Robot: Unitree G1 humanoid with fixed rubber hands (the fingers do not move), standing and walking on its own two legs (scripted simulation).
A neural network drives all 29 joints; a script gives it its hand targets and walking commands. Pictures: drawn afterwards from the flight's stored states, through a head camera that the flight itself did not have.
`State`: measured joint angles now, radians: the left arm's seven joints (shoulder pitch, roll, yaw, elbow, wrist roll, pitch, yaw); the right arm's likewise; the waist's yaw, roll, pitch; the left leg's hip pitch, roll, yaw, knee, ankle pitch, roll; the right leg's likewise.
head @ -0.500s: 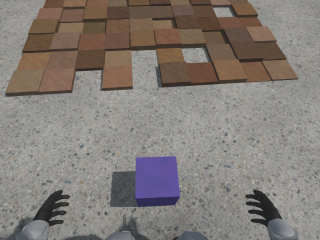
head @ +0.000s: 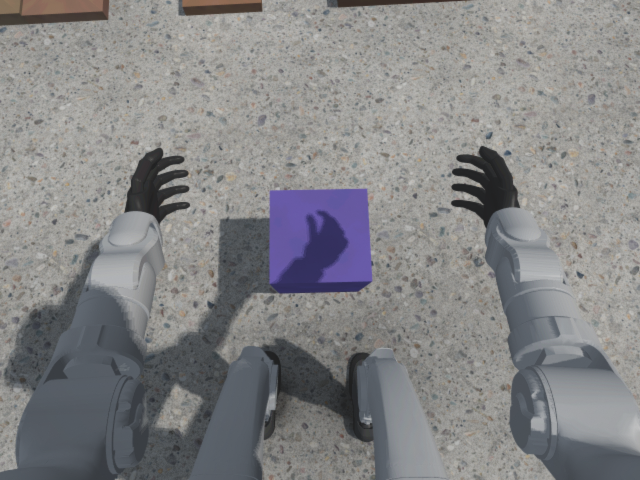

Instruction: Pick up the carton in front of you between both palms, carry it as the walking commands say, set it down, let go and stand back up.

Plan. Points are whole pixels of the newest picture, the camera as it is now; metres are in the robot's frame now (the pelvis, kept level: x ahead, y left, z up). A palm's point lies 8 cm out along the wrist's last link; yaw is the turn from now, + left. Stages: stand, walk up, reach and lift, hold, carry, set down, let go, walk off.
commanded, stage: reach and lift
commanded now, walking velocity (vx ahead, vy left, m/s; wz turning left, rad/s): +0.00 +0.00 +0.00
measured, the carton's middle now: (318, 246) +0.47 +0.00 -0.54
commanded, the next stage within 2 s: none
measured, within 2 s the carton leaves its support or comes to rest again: leaves its support in 1.90 s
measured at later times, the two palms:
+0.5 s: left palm (203, 207) +0.47 +0.20 -0.24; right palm (435, 204) +0.49 -0.19 -0.24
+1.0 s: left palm (232, 238) +0.46 +0.19 -0.44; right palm (404, 235) +0.48 -0.18 -0.44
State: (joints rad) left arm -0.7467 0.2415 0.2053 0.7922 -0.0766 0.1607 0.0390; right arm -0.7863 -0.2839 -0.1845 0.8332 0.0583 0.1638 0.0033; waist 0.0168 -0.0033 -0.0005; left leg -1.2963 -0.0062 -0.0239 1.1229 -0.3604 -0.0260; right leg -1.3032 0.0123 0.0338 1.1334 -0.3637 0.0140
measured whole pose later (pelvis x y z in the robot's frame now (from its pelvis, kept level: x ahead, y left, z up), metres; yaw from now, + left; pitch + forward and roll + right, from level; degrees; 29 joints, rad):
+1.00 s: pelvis -0.05 +0.00 -0.27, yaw +1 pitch +42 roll +1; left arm -1.29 0.30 0.15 1.06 -0.19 0.04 0.12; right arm -1.34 -0.37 -0.11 1.12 0.19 0.04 -0.08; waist 0.01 0.00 0.22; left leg -2.29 -0.05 -0.04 2.07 -0.51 -0.06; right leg -2.29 0.05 0.05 2.08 -0.51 0.04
